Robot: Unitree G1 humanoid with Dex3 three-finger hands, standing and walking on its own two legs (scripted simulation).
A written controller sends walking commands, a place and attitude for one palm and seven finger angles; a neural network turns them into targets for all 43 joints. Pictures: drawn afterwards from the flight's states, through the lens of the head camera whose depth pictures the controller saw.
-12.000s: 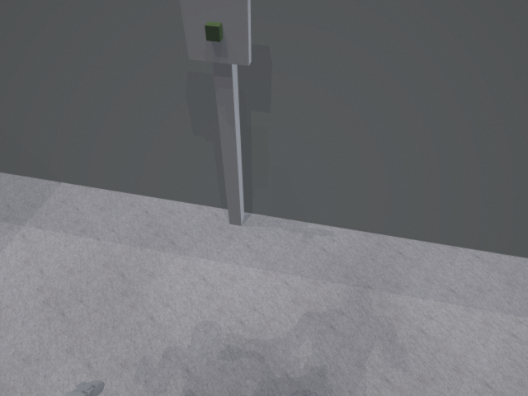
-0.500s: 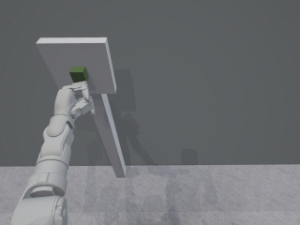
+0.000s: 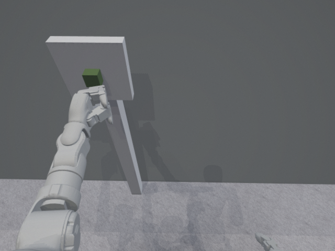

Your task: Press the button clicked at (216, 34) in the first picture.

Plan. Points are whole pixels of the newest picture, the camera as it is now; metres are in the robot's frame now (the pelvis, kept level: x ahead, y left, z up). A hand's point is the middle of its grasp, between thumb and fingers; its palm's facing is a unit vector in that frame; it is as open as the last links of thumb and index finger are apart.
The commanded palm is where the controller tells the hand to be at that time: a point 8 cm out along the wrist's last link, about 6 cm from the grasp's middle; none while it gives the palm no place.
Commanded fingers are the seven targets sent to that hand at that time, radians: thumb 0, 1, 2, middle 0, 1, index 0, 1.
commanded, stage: press the button with the knuckle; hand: left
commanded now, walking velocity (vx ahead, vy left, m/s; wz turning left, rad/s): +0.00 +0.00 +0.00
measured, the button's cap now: (93, 77) +0.51 +0.20 +0.15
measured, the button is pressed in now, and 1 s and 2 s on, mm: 0 13 0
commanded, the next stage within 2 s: hold the button down briefly in 1.10 s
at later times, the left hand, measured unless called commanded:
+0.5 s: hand (104, 102) +0.44 +0.16 +0.13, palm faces +0.01 -1.00 +0.00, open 3.1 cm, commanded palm +0.42 +0.22 +0.12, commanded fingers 0.00 0.90 0.90 -1.30 -1.50 -1.30 -1.50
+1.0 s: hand (104, 96) +0.46 +0.17 +0.13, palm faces +0.01 -1.00 -0.01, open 2.9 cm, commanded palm +0.46 +0.22 +0.12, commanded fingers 0.00 0.90 0.90 -1.30 -1.50 -1.30 -1.50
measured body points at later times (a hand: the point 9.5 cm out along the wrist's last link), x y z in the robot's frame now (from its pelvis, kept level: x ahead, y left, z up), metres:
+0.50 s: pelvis +0.00 +0.00 +0.00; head +0.03 -0.01 +0.45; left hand +0.43 +0.22 +0.13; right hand +0.08 -0.27 -0.12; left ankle +0.03 +0.11 -0.72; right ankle -0.03 -0.10 -0.72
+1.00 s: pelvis -0.01 +0.00 -0.01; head +0.04 +0.01 +0.44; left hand +0.46 +0.22 +0.13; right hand +0.03 -0.26 -0.13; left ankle +0.03 +0.11 -0.72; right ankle -0.03 -0.10 -0.72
